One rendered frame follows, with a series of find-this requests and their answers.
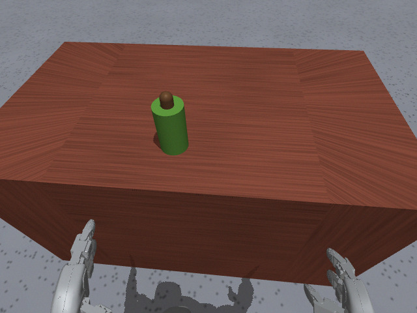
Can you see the right robot hand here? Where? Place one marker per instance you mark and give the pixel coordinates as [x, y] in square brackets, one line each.
[350, 291]

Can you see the left robot hand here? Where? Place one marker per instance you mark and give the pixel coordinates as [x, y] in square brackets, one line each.
[71, 293]

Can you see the bottle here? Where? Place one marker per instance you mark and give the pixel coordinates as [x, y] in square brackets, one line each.
[170, 121]

